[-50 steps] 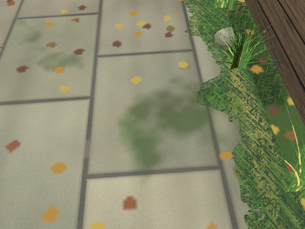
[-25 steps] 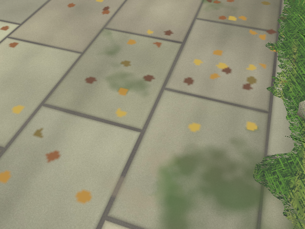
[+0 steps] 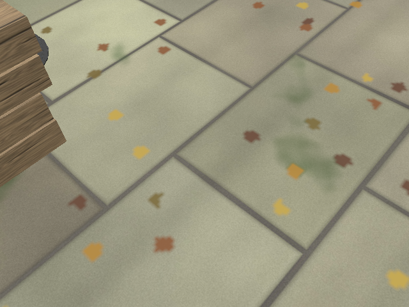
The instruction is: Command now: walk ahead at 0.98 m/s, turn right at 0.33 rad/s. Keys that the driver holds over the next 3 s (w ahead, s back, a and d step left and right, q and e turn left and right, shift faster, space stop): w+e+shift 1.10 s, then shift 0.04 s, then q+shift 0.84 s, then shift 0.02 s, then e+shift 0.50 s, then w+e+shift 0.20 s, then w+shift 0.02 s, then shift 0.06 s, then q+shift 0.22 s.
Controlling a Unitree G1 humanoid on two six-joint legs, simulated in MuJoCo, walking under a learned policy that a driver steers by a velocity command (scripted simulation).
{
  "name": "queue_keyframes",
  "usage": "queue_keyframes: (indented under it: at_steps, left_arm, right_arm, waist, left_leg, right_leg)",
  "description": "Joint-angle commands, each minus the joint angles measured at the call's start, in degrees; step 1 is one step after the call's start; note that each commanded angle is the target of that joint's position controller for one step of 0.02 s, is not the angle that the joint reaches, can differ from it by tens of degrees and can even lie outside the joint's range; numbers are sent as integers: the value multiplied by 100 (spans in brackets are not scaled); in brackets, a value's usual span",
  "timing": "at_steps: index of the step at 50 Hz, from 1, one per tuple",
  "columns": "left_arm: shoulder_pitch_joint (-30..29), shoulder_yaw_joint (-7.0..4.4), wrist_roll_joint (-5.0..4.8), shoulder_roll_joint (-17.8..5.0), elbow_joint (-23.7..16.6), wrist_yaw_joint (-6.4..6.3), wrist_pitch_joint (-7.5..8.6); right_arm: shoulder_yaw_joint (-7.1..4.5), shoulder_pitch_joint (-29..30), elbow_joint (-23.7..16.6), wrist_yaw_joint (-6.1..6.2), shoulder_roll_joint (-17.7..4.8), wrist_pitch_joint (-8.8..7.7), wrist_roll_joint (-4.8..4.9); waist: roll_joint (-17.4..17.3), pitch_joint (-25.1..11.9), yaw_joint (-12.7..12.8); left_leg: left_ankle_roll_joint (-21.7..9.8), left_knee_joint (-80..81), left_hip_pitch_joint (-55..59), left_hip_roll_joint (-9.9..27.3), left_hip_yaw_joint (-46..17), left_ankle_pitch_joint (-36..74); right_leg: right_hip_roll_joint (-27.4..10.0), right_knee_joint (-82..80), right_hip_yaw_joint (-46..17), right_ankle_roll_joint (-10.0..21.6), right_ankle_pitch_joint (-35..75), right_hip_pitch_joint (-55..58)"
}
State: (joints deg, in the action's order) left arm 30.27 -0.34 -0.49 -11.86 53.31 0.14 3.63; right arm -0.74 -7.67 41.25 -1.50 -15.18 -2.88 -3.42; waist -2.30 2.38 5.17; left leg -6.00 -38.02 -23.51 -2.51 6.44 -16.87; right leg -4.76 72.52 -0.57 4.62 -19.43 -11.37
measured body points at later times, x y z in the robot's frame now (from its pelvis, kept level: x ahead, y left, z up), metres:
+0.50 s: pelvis +0.46 -0.09 +0.00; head +0.48 -0.08 +0.45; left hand +0.58 +0.19 -0.13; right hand +0.56 -0.36 -0.08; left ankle +0.46 +0.10 -0.59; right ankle +0.49 -0.10 -0.72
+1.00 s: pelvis +0.90 -0.23 +0.02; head +0.91 -0.24 +0.47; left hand +1.25 -0.21 -0.05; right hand +0.67 -0.43 -0.09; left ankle +0.95 -0.10 -0.72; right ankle +0.85 -0.32 -0.62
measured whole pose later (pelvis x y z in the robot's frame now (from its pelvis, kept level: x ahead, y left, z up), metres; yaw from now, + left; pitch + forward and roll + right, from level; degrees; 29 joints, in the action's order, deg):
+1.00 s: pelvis +0.90 -0.23 +0.02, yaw -51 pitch +2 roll +3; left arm 6.2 -3.4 2.1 -21.7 37.8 3.9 -0.1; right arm -3.4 -23.8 46.7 0.4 -19.2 -5.3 -1.8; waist 3.8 0.0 -2.8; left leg 0.9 -21.6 -5.7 0.1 9.1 -17.3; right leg -2.0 72.9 0.2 5.3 -11.6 -40.3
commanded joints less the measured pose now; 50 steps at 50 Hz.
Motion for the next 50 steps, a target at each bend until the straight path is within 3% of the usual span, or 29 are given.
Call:
queue_keyframes:
  at_steps: [1,2,3,5,7,9,12,15,17,18,19,20,22,24,25,28,31,34,36,37,38,39,40,41,42,43,45,47,50]
  left_arm:
    - [-615,-221,14,-735,-603,85,43]
    - [-338,-181,84,-563,-495,148,-82]
    - [-425,-207,108,-530,-462,192,-180]
    - [-939,-227,128,-433,-625,252,-286]
    - [-1614,-181,107,-335,-901,284,-270]
    - [-1896,-147,52,-347,-1007,344,-226]
    - [-2381,-100,124,-433,-1230,459,-163]
    - [-1109,-240,34,-878,-807,426,-215]
    - [1010,-547,100,-1486,-304,244,-236]
    - [644,-642,23,-1688,-263,100,-268]
    - [-11,-807,195,-2391,-471,80,-380]
    - [-253,-838,152,-2289,-730,76,-370]
    - [-601,-664,131,-1520,-640,40,-303]
    - [-828,-524,58,-1205,-666,10,-104]
    - [-932,-532,65,-1317,-724,3,-41]
    - [-904,-575,79,-1425,-829,20,99]
    - [-682,-666,15,-1522,-833,80,95]
    - [-524,-724,14,-1603,-822,80,79]
    - [-729,-765,50,-1763,-907,31,80]
    - [-877,-799,100,-1967,-942,43,89]
    - [-1278,-796,131,-2012,-1033,72,128]
    - [-1388,-589,148,-1274,-1212,61,204]
    - [-620,-341,-174,-522,-1603,92,191]
    - [-863,-310,-3,-1014,-1400,8,58]
    - [-1380,-382,150,-1308,-1381,53,-15]
    - [-1645,-400,204,-1323,-1403,132,-66]
    - [-2119,-321,335,-1008,-1610,312,-180]
    - [-2157,-217,278,-770,-1831,403,-323]
    - [-2695,-148,246,-792,-2175,464,-378]
  right_arm:
    - [-340,-1057,224,111,-755,-184,76]
    - [-280,-999,276,126,-537,-224,144]
    - [-232,-980,350,119,-349,-290,193]
    - [-220,-1046,502,85,-308,-408,275]
    - [-187,-1060,600,55,-188,-492,240]
    - [-164,-1029,627,87,-219,-539,232]
    - [-195,-1251,721,226,-572,-574,319]
    - [-355,-1135,494,432,-1251,-374,262]
    - [-441,-504,334,406,-1432,-156,126]
    - [-254,-357,375,220,-635,-173,110]
    - [-109,-870,-376,172,-220,-280,228]
    - [-26,-662,-527,191,-451,-447,127]
    - [-41,-318,-479,184,-665,-533,61]
    - [34,-232,-483,193,-541,-284,-118]
    - [80,-378,-555,173,-407,-141,-125]
    - [144,641,-958,97,-421,-66,-22]
    - [210,1235,-1161,50,-267,-98,149]
    - [157,1394,-1264,66,-436,-142,196]
    - [22,815,-1110,136,-750,-183,201]
    - [-117,14,-909,207,-1049,-209,229]
    - [-244,-1258,-610,302,-1291,-235,230]
    - [-403,-2543,-413,431,-1682,-257,74]
    - [-480,-1911,-519,390,-2102,-241,-110]
    - [-495,-1128,-660,340,-1589,-174,-62]
    - [-366,-821,-694,320,-1045,-141,6]
    - [-305,-853,-528,292,-795,-130,10]
    - [-222,-1463,-32,269,-557,-196,47]
    - [-215,-1478,167,195,-488,-311,187]
    - [-218,-1278,258,123,-541,-437,193]
  waist:
    - [321,-137,-626]
    - [-114,-86,-437]
    - [-136,100,-359]
    - [-168,495,-315]
    - [-334,784,-324]
    - [-241,689,-292]
    - [-32,692,-270]
    - [-358,-430,372]
    - [-357,-1098,1506]
    - [834,-449,1053]
    - [2227,-1137,16]
    - [1107,-1524,134]
    - [-372,-262,-355]
    - [-542,256,-697]
    - [-246,89,-859]
    - [-123,454,-566]
    - [273,243,-99]
    - [501,-5,64]
    - [571,-394,-246]
    - [518,-924,-697]
    - [436,-1482,-1470]
    - [-336,-2249,-1860]
    - [-2549,-2875,-900]
    - [-1515,-2040,-873]
    - [-580,-1309,-947]
    - [35,-803,-916]
    - [-135,-187,-892]
    - [-400,-160,-636]
    - [-132,107,-442]
  left_leg:
    - [-275,2425,2242,1738,-1981,211]
    - [-275,2707,1710,1671,-1698,12]
    - [-208,2911,1517,1561,-1398,94]
    - [13,3184,1394,1389,-566,857]
    - [172,3319,1145,1018,266,1953]
    - [289,3316,1294,833,821,3050]
    - [413,3158,1845,1114,1081,5349]
    - [560,1062,2634,1354,1059,8757]
    - [458,-2296,1582,1479,718,7436]
    - [446,-4703,175,338,598,1101]
    - [754,-6427,-2145,-355,-310,-1257]
    - [568,-6223,-2614,-52,-1162,-830]
    - [507,-4925,-2263,506,-1217,-187]
    - [692,-4204,-1529,825,-1202,-259]
    - [824,-3698,-1295,892,-1135,-396]
    - [1039,-1892,-911,1004,-793,586]
    - [962,-218,-466,688,-633,2099]
    - [810,584,-215,431,-694,2224]
    - [726,930,682,181,-795,1732]
    - [661,826,1519,80,-786,1111]
    - [585,707,2860,313,-847,717]
    - [458,736,4249,1554,-2094,-1442]
    - [-128,2270,5075,3108,-5710,-3054]
    - [-281,2552,4281,2902,-5896,-4054]
    - [-189,2378,3540,2568,-4648,-3268]
    - [-96,2343,2862,2308,-3635,-1954]
    - [198,2367,2194,1853,-2131,-157]
    - [197,2633,2060,1912,-1782,182]
    - [280,2960,1699,1761,-615,1408]
  right_leg:
    - [-328,397,-410,117,672,-2735]
    - [-397,323,-342,21,704,-2414]
    - [-453,259,-354,-20,718,-2468]
    - [-492,10,-221,-66,1084,-2979]
    - [-376,-655,110,-34,1730,-3077]
    - [-156,-1417,493,87,2383,-2866]
    - [244,-2822,1092,365,2998,-2128]
    - [1100,-2800,1370,574,2167,-563]
    - [1025,-3264,582,1015,1318,1709]
    - [640,-3409,-219,1197,949,1806]
    - [-490,-4268,-3377,2386,890,3144]
    - [-849,-5525,-4716,2455,-483,3207]
    - [-624,-6098,-4050,1747,-813,1335]
    - [-4,-5897,-2922,1552,697,-221]
    - [117,-6065,-2694,1594,347,-609]
    - [488,-6416,-2224,1517,1061,-1410]
    - [710,-6257,-2041,1107,1965,-874]
    - [517,-5839,-2217,865,2986,69]
    - [468,-5080,-2373,614,4047,433]
    - [513,-4112,-2316,487,4684,534]
    - [695,-2698,-2130,361,4504,-14]
    - [999,-714,-1696,361,2254,-973]
    - [1546,740,-1018,144,-1007,-2662]
    - [902,1119,-735,235,-345,-3426]
    - [613,883,-558,209,135,-3448]
    - [403,594,-481,165,345,-3292]
    - [79,329,-482,140,402,-3198]
    - [-73,359,-423,93,552,-3470]
    - [-96,-92,-235,36,1272,-3534]
Next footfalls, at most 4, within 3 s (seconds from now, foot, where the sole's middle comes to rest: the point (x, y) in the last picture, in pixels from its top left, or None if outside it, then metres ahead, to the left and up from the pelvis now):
0.34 right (275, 285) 0.53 -0.11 -0.75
0.78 left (277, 170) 0.98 -0.13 -0.75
1.22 right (392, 153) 1.09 -0.58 -0.75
1.68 left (390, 105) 1.36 -0.63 -0.75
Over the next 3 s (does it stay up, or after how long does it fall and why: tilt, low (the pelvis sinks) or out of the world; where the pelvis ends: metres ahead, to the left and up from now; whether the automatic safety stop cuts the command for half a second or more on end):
stays up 1.31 -0.81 0.00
